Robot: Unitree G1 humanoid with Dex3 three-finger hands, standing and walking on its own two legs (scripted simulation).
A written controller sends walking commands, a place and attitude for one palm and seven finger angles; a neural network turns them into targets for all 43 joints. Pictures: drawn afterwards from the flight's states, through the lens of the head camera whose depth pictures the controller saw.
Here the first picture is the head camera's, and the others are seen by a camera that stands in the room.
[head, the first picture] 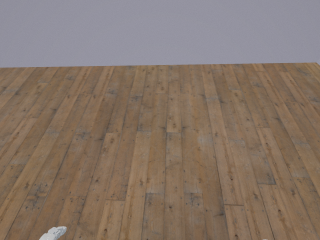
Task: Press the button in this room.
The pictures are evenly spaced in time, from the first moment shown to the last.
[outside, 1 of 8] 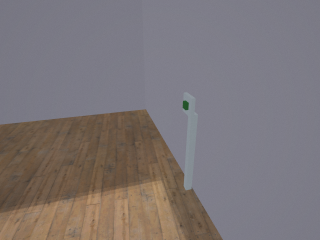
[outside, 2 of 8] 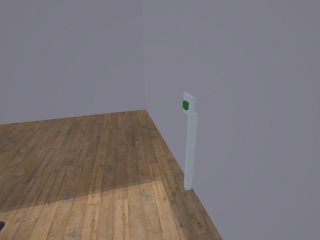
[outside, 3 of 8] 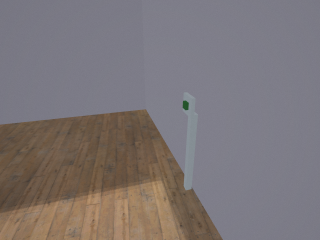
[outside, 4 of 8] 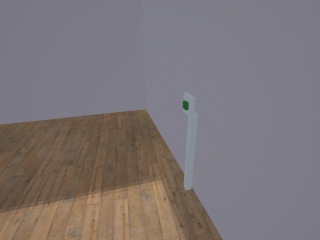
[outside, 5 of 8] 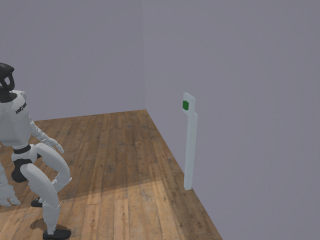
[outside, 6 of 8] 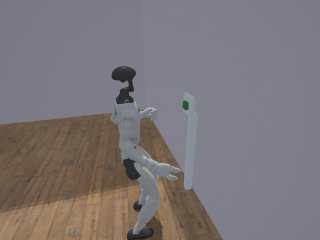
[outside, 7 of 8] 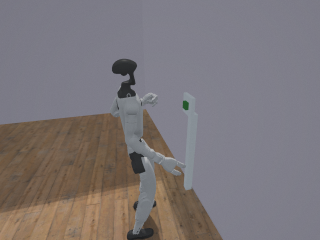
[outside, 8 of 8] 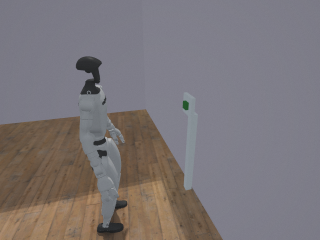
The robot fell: no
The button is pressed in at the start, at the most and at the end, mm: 0 13 0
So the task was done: yes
